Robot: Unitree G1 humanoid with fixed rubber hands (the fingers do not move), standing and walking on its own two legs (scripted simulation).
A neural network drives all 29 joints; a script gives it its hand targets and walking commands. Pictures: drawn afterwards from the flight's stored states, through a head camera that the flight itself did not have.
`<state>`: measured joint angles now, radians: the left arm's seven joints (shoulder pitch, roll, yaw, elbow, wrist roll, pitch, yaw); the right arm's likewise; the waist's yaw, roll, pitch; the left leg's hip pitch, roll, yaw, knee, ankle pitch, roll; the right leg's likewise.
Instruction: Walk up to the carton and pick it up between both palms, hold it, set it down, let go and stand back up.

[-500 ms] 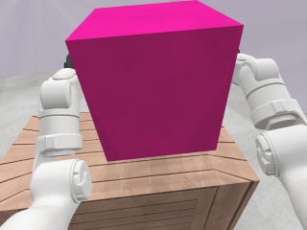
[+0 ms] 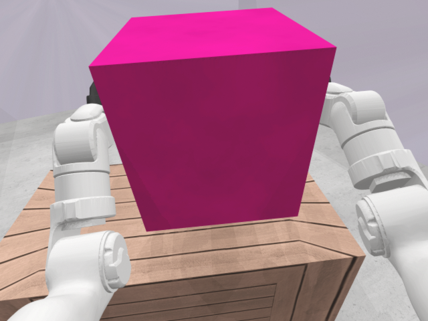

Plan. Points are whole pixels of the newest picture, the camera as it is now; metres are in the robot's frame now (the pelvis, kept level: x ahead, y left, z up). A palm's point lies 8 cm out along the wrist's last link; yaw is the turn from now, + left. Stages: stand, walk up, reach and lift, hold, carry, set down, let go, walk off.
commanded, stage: hold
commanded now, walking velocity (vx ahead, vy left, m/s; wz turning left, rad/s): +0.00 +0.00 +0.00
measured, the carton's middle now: (212, 114) +0.40 +0.00 +0.27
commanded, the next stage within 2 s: none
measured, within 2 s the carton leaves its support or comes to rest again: neither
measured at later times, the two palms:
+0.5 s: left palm (98, 112) +0.36 +0.19 +0.30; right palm (315, 91) +0.37 -0.18 +0.31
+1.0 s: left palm (103, 117) +0.36 +0.18 +0.29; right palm (319, 100) +0.36 -0.19 +0.30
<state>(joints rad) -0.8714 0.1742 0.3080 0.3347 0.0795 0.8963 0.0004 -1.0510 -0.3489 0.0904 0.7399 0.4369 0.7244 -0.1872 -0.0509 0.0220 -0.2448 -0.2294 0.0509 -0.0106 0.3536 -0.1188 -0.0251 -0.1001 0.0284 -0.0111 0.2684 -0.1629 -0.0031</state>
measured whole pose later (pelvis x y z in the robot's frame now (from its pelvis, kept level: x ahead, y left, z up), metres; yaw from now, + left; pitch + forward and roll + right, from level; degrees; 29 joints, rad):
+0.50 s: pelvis +0.00 +0.00 +0.00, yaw +0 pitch +0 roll -2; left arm -0.94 0.20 0.29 0.45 0.07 0.86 0.00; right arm -1.13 -0.35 0.08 0.85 0.42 0.71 -0.17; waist -0.04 0.01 -0.25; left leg -0.25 0.05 -0.01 0.36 -0.11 -0.02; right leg -0.13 0.03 -0.01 0.28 -0.16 0.00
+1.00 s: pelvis +0.00 +0.00 +0.00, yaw +0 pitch +0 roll -1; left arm -0.86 0.15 0.31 0.32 0.09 0.90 0.01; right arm -1.06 -0.36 0.09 0.76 0.45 0.72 -0.18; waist -0.05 0.03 -0.24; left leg -0.24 0.05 -0.01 0.36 -0.12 -0.02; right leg -0.11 0.03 0.00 0.27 -0.16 0.00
